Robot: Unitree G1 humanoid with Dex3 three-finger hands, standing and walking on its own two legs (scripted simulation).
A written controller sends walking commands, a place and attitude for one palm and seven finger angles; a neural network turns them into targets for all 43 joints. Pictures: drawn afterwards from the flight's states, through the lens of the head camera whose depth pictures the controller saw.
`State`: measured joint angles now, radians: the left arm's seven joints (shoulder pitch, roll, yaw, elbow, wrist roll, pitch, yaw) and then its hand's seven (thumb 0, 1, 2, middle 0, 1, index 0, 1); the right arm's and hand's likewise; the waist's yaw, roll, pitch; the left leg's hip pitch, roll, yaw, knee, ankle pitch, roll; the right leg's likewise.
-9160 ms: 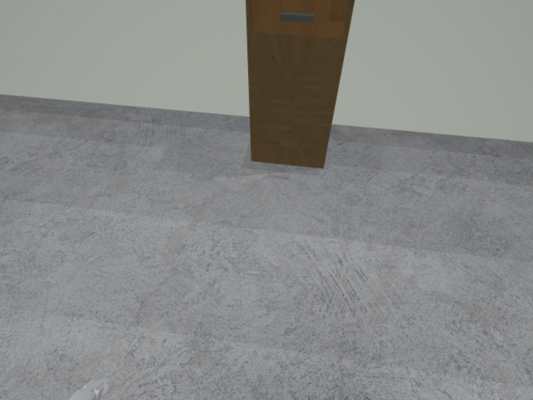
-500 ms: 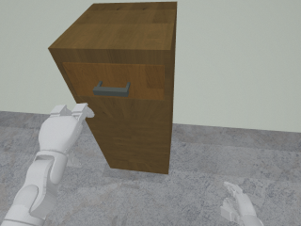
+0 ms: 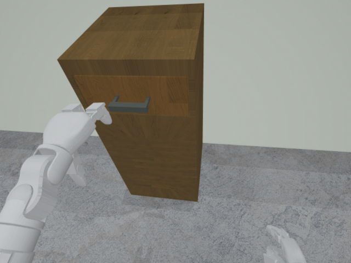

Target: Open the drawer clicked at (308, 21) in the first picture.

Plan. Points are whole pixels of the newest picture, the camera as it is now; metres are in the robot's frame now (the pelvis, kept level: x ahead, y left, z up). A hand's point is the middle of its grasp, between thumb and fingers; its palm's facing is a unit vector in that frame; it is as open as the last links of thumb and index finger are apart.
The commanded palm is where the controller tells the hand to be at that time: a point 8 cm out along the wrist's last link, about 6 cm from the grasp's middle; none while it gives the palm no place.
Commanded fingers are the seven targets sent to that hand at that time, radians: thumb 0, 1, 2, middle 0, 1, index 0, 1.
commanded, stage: raise the hand with hooked fingers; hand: left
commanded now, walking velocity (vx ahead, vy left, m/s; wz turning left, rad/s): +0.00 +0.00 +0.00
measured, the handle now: (130, 102) +0.57 +0.24 +0.03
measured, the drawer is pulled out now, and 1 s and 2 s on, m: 0.00 0.00 0.00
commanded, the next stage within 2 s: move the hooked fingers above the handle in 0.18 s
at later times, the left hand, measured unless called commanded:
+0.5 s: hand (92, 148) +0.31 +0.23 +0.11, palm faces -0.02 -0.06 -1.00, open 13.9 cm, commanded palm +0.31 +0.24 +0.19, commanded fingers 0.00 -0.50 0.30 -0.30 -1.20 -0.30 -1.20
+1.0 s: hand (113, 128) +0.39 +0.21 +0.10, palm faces -0.04 -0.05 -1.00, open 13.8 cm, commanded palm +0.38 +0.24 +0.17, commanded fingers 0.00 -0.50 0.30 -0.30 -1.20 -0.30 -1.20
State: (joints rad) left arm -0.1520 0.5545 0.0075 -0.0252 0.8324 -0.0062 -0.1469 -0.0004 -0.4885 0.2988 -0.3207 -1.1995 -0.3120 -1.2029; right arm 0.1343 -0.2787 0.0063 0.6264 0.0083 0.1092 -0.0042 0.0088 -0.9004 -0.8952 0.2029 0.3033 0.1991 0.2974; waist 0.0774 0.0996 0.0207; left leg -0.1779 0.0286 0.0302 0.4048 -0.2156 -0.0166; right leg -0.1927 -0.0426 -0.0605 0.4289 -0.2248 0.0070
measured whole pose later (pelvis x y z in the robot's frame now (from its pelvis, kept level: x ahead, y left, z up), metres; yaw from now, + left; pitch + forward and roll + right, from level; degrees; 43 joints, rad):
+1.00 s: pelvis +0.01 +0.01 +0.00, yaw -1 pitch +4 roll +0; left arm -0.43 0.51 -0.09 0.34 0.92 -0.10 -0.05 0.00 -0.49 0.30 -0.32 -1.20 -0.32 -1.20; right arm 0.22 -0.26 -0.03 0.66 0.02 0.11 -0.03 0.01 -0.90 -0.90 0.20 0.30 0.20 0.30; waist 0.03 0.06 -0.01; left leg -0.28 0.02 0.05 0.45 -0.24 0.00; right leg -0.30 -0.05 -0.04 0.47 -0.24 0.02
